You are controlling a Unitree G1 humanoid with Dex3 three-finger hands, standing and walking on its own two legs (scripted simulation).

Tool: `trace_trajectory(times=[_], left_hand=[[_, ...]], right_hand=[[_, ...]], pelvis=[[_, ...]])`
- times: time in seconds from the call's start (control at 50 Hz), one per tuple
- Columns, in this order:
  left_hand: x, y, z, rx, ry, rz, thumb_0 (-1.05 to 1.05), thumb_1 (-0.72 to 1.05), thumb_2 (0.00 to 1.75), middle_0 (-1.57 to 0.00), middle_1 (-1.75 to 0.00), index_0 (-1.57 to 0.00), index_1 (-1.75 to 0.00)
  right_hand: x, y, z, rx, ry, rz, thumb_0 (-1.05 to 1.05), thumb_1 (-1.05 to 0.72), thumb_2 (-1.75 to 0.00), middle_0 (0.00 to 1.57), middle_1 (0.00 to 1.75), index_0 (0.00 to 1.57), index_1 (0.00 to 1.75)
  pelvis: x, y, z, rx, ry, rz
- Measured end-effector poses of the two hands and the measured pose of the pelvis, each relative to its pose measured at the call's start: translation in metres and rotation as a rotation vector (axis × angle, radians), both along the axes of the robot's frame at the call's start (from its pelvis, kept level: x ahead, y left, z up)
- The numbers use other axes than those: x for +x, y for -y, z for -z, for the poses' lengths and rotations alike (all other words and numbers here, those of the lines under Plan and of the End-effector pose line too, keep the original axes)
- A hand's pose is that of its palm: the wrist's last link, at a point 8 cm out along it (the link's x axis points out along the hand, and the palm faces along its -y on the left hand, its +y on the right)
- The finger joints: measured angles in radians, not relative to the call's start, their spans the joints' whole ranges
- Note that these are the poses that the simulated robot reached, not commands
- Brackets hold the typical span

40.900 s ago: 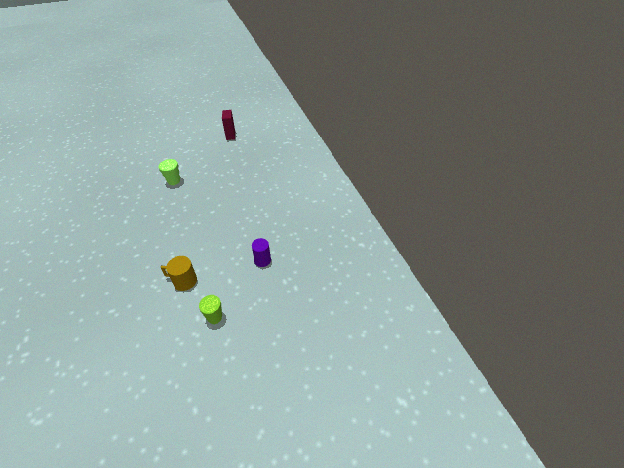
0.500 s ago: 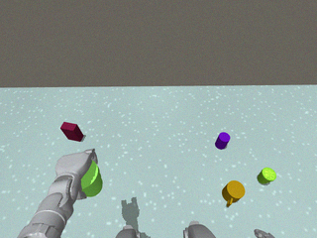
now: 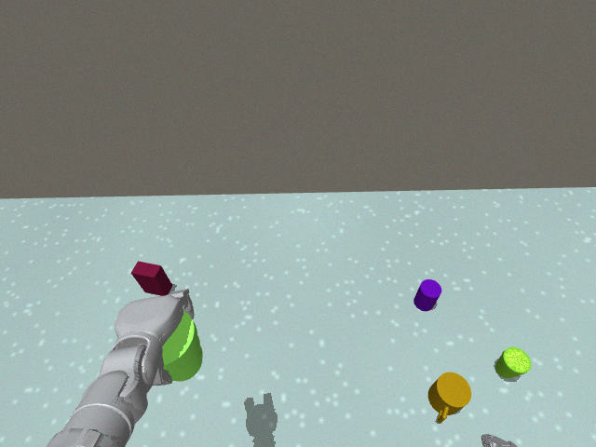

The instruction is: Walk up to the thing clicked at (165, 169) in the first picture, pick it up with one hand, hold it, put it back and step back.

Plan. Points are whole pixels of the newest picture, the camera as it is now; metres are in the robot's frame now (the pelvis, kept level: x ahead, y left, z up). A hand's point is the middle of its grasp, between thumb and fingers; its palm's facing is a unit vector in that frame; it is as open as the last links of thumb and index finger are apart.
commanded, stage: hold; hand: left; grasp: from above
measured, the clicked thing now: (174, 350) +0.32 +0.21 -0.12
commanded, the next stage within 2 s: crouch in 1.78 s
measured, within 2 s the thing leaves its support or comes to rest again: neither
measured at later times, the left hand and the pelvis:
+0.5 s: hand (157, 341) +0.30 +0.21 -0.04, palm faces -0.45 -0.06 -0.89, open 11.7 cm; pelvis +0.00 -0.01 +0.02, yaw +0 degrees
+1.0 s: hand (151, 356) +0.28 +0.21 -0.02, palm faces -0.44 -0.06 -0.89, open 11.7 cm; pelvis -0.02 -0.01 +0.02, yaw +0 degrees
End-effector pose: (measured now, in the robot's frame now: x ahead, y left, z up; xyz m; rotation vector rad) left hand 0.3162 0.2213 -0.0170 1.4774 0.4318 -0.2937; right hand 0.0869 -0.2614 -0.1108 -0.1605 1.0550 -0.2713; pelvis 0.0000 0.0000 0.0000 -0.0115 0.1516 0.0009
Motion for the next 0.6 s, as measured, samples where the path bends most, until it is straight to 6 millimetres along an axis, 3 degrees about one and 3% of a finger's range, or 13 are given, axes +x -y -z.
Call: trace_trajectory(times=[0.24, 0.6], left_hand=[[0.008, 0.003, -0.023, 0.008, 0.005, 0.007, -0.02, -0.33, 0.94, -0.51, -1.05, -0.41, -1.05], [-0.014, 0.010, -0.042, 0.009, -0.002, 0.025, -0.02, -0.31, 0.92, -0.50, -1.05, -0.40, -1.05]], right_hand=[[0.018, 0.005, -0.012, 0.010, 0.034, -0.002, 0.01, -0.91, -0.90, 0.20, 0.30, 0.20, 0.30], [0.022, 0.005, -0.022, 0.029, 0.080, -0.027, 0.01, -0.91, -0.90, 0.20, 0.30, 0.20, 0.30]], pelvis=[[0.009, 0.003, -0.009, 0.004, 0.036, 0.004], [-0.004, 0.008, -0.017, 0.011, 0.095, 0.007]])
